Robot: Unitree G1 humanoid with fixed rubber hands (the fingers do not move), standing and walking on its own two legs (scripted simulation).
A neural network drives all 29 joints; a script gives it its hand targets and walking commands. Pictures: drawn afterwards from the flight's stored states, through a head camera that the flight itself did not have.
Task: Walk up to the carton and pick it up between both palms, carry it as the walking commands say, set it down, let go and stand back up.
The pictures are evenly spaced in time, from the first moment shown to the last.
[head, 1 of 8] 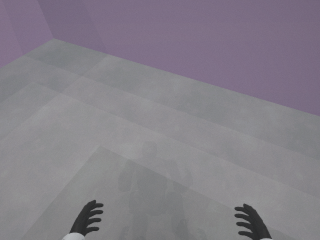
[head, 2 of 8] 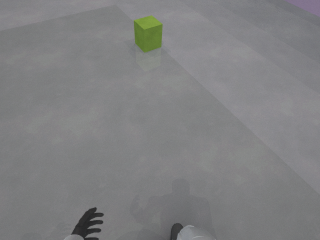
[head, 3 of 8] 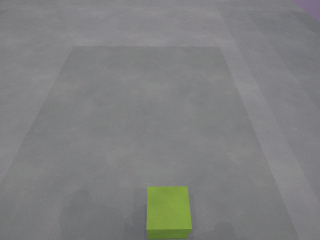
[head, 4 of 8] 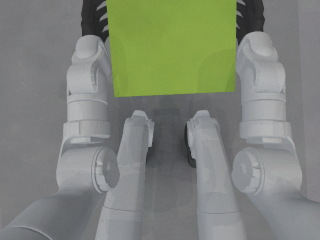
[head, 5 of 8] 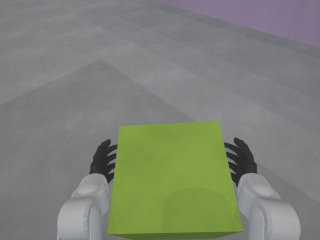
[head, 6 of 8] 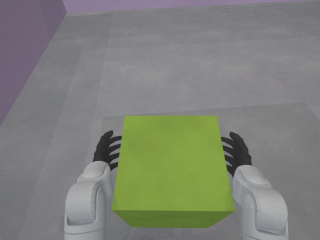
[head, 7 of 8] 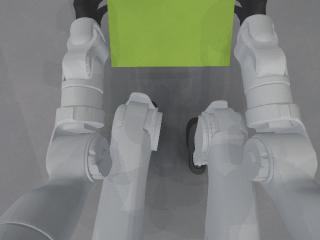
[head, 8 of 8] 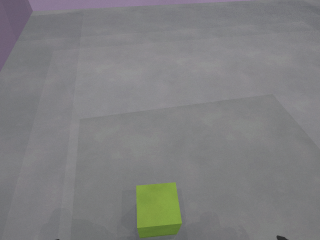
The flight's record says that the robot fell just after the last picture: no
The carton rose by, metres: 0.70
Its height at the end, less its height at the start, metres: +0.00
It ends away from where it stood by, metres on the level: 3.83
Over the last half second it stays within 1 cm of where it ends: yes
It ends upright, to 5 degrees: yes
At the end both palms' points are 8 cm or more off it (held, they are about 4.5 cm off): yes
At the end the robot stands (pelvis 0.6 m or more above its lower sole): yes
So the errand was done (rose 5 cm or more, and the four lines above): yes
